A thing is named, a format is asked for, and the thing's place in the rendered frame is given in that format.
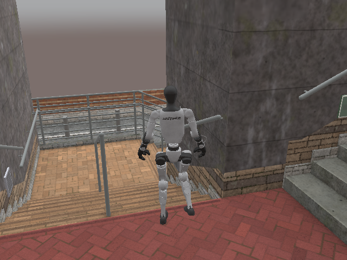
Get stairs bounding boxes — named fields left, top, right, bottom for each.
left=0, top=181, right=212, bottom=236
left=284, top=144, right=347, bottom=245
left=146, top=143, right=167, bottom=174

